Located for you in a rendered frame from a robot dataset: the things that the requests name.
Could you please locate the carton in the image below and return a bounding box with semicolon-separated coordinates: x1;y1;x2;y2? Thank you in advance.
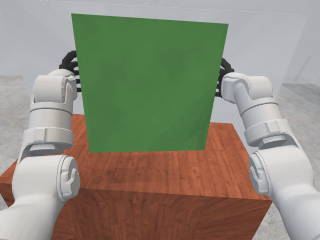
71;13;229;153

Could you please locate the right robot hand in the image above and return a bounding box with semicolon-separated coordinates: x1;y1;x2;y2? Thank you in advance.
215;58;235;98

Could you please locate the left robot hand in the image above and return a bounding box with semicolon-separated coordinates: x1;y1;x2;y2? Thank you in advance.
59;50;82;93

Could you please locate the pedestal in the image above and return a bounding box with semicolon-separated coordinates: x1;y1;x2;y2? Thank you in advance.
0;114;272;240

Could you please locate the robot right upper arm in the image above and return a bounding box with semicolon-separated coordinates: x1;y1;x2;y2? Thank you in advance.
248;144;320;240

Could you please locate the right robot forearm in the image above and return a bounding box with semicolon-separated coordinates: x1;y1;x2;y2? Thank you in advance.
221;72;315;185

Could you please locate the robot left upper arm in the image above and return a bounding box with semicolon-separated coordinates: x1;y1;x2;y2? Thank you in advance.
0;154;81;240

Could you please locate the left robot forearm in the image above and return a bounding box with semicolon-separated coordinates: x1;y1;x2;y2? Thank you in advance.
12;69;78;199

